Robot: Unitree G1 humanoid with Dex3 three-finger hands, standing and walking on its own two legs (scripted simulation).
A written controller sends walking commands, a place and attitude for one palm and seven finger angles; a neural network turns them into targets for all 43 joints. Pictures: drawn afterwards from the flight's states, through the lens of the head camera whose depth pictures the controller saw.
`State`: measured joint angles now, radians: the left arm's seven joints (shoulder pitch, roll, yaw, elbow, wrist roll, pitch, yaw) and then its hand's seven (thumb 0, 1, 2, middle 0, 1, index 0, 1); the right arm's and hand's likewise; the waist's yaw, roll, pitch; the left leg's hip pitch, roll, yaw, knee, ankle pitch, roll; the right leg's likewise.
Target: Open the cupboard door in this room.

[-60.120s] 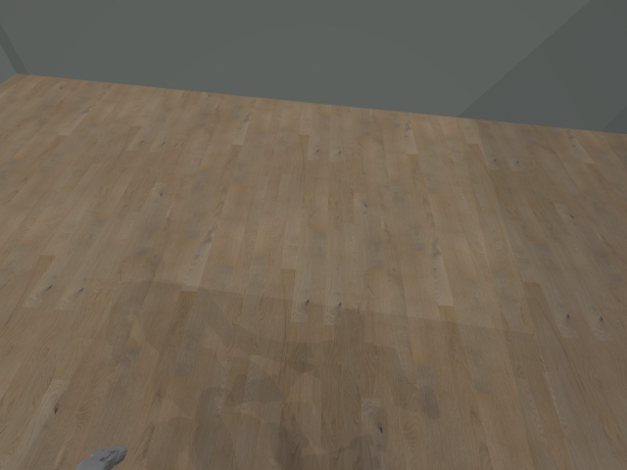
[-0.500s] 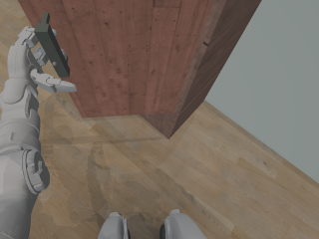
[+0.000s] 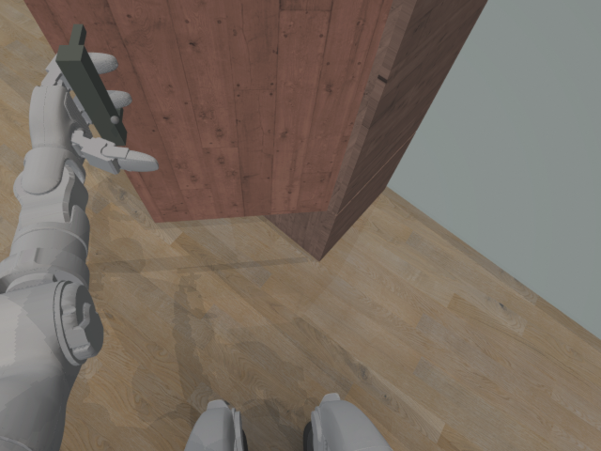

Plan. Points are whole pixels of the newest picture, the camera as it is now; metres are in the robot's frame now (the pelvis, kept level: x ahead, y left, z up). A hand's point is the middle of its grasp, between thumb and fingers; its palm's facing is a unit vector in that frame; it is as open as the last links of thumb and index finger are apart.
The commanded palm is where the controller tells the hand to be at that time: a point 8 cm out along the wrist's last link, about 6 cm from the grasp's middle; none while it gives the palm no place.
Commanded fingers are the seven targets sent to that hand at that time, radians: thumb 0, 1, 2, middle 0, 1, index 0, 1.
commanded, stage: slide the fingers in behind the handle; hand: left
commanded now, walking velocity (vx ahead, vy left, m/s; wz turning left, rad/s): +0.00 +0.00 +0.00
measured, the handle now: (98, 89) +0.57 +0.21 +0.09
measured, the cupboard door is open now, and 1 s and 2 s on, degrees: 48 49 83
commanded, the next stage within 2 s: close the thumb around the handle in 0.22 s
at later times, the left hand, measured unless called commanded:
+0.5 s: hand (112, 119) +0.52 +0.19 +0.08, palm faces +0.01 -1.00 -0.01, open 13.2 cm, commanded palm +0.50 +0.23 +0.08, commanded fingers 0.00 0.06 0.54 -0.34 -1.26 -0.34 -1.26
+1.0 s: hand (113, 123) +0.51 +0.19 +0.09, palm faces +0.04 -1.00 -0.01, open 6.0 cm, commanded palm +0.49 +0.23 +0.08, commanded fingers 0.00 0.90 0.90 -0.40 -1.35 -0.40 -1.35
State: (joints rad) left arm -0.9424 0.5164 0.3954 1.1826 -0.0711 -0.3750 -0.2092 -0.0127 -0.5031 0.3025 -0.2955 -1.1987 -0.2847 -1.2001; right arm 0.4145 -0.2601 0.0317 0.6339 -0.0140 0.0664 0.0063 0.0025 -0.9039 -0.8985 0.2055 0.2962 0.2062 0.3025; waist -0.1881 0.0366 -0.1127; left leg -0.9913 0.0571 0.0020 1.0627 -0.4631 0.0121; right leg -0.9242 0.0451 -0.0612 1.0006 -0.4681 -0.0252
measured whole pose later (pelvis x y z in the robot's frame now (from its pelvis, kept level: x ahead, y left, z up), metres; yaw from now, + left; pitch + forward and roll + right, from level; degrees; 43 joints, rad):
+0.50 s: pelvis +0.00 +0.00 +0.00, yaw +0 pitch +23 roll -3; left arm -0.95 0.51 0.39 1.17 -0.08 -0.38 -0.22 -0.01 -0.37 0.36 -0.31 -1.21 -0.31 -1.21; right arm 0.41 -0.26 0.03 0.64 -0.02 0.06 0.00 0.00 -0.90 -0.90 0.21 0.30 0.21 0.30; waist -0.19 0.03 -0.12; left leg -1.00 0.05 0.00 1.07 -0.47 0.02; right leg -0.93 0.04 -0.06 1.00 -0.47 -0.02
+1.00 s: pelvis +0.00 +0.00 +0.00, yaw +0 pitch +22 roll -3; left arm -0.94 0.48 0.37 1.19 -0.08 -0.40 -0.19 0.01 0.68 0.81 -0.37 -1.34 -0.35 -1.34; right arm 0.40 -0.26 0.03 0.65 -0.02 0.06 0.01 0.00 -0.90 -0.90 0.21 0.30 0.21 0.30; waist -0.18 0.04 -0.12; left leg -0.98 0.05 0.00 1.06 -0.46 0.02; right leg -0.91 0.04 -0.06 1.00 -0.47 -0.02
